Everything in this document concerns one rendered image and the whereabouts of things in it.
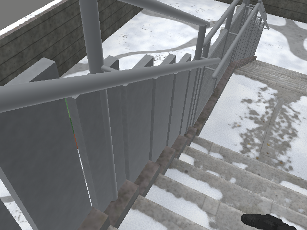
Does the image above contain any robot right hand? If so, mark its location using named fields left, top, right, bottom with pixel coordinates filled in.
left=241, top=214, right=296, bottom=230

